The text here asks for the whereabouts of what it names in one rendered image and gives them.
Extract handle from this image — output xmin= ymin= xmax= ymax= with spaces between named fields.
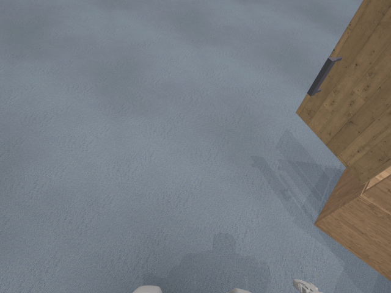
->
xmin=307 ymin=56 xmax=342 ymax=96

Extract right robot hand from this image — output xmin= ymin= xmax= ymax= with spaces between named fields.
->
xmin=293 ymin=279 xmax=323 ymax=293

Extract cupboard door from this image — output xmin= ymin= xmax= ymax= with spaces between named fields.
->
xmin=296 ymin=0 xmax=391 ymax=185

